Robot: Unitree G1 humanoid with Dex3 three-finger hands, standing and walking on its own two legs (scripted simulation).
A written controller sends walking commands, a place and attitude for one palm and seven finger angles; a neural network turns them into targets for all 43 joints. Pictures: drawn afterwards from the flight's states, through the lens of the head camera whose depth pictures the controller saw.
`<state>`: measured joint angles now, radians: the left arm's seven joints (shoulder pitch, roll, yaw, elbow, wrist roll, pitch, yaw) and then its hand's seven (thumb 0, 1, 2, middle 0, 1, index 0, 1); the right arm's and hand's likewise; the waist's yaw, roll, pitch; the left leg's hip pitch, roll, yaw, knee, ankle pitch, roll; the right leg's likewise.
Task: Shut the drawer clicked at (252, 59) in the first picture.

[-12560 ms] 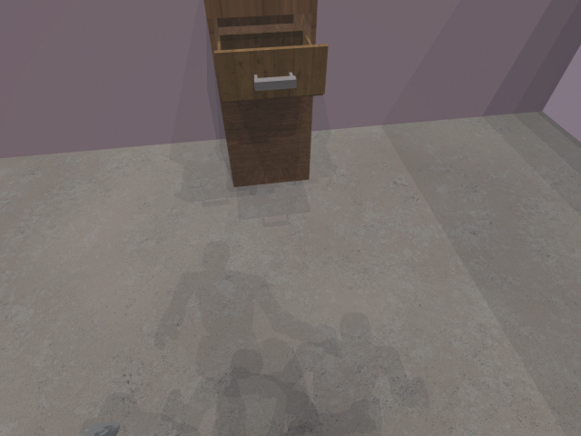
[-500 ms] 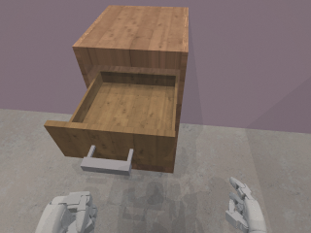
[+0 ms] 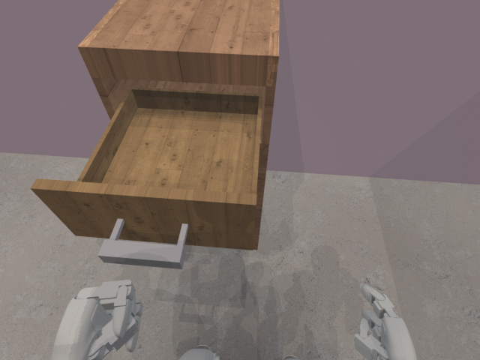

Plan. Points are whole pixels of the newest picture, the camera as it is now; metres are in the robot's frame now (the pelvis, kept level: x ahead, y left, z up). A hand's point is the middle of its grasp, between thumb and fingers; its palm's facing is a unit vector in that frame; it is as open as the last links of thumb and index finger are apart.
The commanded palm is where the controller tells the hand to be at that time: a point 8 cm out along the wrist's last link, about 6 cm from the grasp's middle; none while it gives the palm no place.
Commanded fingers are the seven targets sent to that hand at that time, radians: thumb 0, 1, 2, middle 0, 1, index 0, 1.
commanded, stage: bring the fist close to the handle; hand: left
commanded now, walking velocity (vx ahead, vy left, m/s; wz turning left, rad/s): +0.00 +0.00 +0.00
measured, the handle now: (147, 240) +0.31 +0.18 +0.02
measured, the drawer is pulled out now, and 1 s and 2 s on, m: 0.30 0.30 0.21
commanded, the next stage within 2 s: push the drawer shut in 0.78 s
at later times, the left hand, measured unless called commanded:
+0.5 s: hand (153, 308) +0.20 +0.14 +0.01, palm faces -0.07 -1.00 -0.02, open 3.3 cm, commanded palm +0.18 +0.21 +0.03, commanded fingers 0.00 0.90 0.90 -1.40 -1.60 -1.40 -1.60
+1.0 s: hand (149, 307) +0.20 +0.15 +0.03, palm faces -0.02 -1.00 -0.04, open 3.3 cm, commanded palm +0.18 +0.20 +0.03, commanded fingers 0.00 0.90 0.90 -1.40 -1.60 -1.40 -1.60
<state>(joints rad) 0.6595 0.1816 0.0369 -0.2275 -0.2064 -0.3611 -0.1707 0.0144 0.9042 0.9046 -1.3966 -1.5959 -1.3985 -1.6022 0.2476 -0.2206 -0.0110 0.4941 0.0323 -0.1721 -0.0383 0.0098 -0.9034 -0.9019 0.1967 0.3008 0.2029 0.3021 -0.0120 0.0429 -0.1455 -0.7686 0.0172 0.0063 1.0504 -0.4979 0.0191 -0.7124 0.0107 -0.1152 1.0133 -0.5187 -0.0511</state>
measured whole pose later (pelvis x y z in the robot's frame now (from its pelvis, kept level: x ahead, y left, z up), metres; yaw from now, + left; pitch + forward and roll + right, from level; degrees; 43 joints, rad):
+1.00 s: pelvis -0.01 +0.01 -0.03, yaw +0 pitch +17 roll -3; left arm 0.52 0.17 -0.03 -0.18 -0.14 -0.42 -0.06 0.01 0.90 0.90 -1.40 -1.60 -1.40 -1.60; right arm 0.23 -0.23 0.01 0.43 0.01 -0.09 -0.02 0.01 -0.90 -0.90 0.20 0.30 0.20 0.30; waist -0.02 0.05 -0.18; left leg -0.97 0.01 0.01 1.21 -0.55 0.04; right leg -0.90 0.00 -0.12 1.17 -0.57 -0.04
